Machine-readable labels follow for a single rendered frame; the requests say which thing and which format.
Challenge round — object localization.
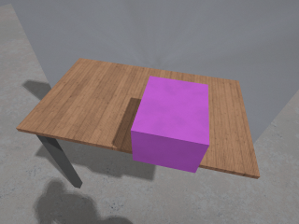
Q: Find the table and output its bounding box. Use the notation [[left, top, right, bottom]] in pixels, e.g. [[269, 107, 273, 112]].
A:
[[16, 58, 260, 189]]

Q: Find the carton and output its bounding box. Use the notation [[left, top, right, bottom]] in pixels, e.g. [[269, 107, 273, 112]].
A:
[[131, 76, 209, 173]]

